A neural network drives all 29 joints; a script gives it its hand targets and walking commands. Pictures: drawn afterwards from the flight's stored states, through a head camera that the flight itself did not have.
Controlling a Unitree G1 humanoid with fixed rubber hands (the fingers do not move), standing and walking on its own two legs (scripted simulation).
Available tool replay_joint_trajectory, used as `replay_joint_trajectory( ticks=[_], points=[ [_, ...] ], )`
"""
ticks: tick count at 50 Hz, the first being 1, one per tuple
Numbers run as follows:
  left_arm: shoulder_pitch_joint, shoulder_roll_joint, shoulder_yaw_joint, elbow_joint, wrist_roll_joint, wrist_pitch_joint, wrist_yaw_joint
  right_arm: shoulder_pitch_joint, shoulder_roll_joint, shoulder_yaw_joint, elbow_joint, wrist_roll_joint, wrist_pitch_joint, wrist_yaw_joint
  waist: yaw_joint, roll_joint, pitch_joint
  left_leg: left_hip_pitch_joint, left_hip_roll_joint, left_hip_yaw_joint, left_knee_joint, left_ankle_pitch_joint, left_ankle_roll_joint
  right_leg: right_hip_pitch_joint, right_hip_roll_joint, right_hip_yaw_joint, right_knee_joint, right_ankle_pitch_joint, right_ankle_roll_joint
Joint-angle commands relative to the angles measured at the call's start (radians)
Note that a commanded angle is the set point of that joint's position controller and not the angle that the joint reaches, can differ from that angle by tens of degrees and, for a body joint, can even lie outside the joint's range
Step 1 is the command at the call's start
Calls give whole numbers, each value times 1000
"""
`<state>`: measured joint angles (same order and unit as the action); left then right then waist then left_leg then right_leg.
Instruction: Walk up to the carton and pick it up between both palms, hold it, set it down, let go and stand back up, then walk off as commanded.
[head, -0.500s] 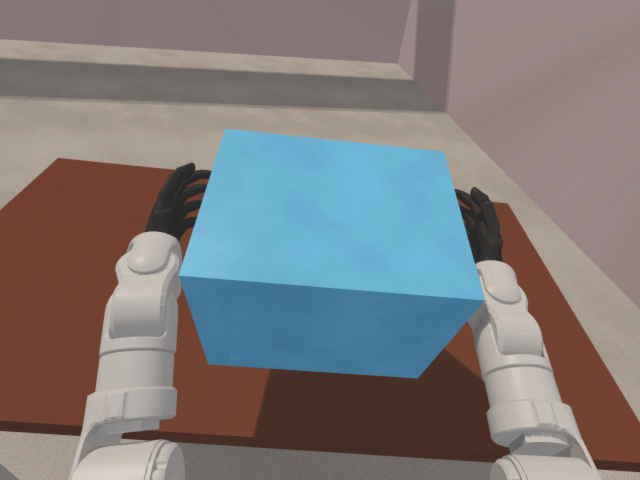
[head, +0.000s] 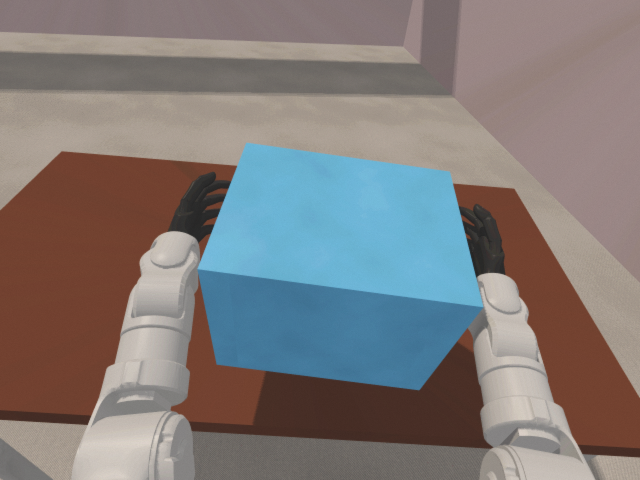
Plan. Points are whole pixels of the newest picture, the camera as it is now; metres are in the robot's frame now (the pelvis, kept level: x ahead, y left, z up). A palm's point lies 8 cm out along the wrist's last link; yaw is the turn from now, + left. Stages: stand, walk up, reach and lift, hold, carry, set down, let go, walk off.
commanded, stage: set down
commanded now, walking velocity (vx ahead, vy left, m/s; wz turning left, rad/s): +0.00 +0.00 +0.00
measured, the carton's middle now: (333, 267) +0.39 -0.05 +0.09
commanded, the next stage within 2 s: none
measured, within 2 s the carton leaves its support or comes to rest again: rests again in 1.62 s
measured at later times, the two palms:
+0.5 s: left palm (198, 243) +0.42 +0.13 +0.11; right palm (474, 279) +0.35 -0.24 +0.10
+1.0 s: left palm (208, 254) +0.42 +0.12 +0.09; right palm (477, 294) +0.34 -0.25 +0.08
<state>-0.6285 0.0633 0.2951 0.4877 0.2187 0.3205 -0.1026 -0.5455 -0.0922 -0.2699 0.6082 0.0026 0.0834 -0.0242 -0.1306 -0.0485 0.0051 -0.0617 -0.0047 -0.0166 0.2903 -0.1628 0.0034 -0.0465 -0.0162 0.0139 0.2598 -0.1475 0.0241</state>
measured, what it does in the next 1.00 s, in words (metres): stands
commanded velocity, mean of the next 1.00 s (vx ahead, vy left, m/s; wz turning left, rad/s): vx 0.00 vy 0.00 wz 0.00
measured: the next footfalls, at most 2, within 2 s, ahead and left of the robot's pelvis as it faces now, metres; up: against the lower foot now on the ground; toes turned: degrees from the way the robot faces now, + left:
none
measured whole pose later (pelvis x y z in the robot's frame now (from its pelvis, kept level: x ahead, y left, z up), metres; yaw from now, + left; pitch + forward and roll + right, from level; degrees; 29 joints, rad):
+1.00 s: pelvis +0.01 +0.00 +0.00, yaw -1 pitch +1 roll +0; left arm -0.63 0.08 0.27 0.71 0.19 0.11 -0.08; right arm -0.49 -0.06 -0.32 0.69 -0.10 -0.07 -0.03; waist -0.12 -0.03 0.01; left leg -0.14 0.01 0.01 0.31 -0.18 0.00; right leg -0.12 -0.01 0.00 0.27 -0.15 0.02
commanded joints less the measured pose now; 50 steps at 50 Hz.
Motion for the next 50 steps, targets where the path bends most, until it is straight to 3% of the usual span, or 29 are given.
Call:
replay_joint_trajectory(
  ticks=[1, 7, 13, 21, 34, 43, 50],
  points=[
    [-526, -449, -303, -67, -56, -83, -86, -639, 413, 341, -238, 9, -108, 130, 16, 17, -429, 100, -40, 72, -29, 152, -31, 87, 55, -111, 4, 280, 14],
    [-511, -457, -305, -56, -55, -115, -84, -596, 439, 355, -222, 3, -127, 115, 7, 18, -450, 102, -45, 70, -10, 206, -37, 117, 52, -105, 27, 412, 27],
    [-489, -468, -335, -81, -58, -132, -84, -544, 451, 364, -222, -1, -139, 93, -23, 38, -457, 115, -48, 65, 15, 268, -48, 130, 50, -101, 45, 529, 36],
    [-475, -483, -361, -105, -60, -140, -81, -507, 435, 354, -231, -6, -155, 86, -33, 72, -456, 159, -34, 58, 42, 355, -69, 87, 59, -112, 44, 537, 31],
    [-453, -487, -358, -45, -53, -167, -36, -494, 402, 326, -197, -43, -193, 116, 9, 81, -477, 215, -9, 65, 60, 436, -83, -8, 73, -124, 21, 444, 3],
    [-479, -478, -323, 48, -54, -233, -35, -495, 453, 304, -151, -89, -222, 114, 12, 35, -511, 110, -23, 76, 33, 306, -56, 64, 48, -103, 52, 538, 23],
    [-536, -471, -286, 135, -47, -288, -51, -508, 484, 260, -109, -140, -243, 106, 3, 23, -502, 40, -28, 83, 3, 196, -43, 86, 36, -96, 59, 518, 34]
  ],
)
